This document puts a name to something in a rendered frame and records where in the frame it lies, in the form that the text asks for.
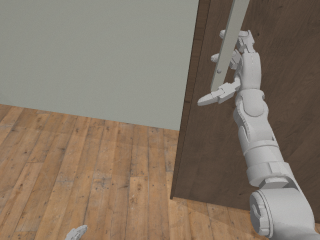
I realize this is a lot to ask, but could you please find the robot right forearm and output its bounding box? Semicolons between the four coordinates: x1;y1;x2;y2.
233;88;315;229

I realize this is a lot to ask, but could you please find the left robot hand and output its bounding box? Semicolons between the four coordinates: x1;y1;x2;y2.
65;225;88;240

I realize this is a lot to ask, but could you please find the robot right upper arm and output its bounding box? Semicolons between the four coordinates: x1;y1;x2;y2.
249;188;320;240

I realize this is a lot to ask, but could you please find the handle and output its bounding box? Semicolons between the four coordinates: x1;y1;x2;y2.
210;0;250;92

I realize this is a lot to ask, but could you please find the right robot hand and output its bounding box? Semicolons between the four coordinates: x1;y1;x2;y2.
197;30;262;106

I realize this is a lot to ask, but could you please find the wardrobe door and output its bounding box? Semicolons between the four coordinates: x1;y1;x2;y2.
174;0;320;220

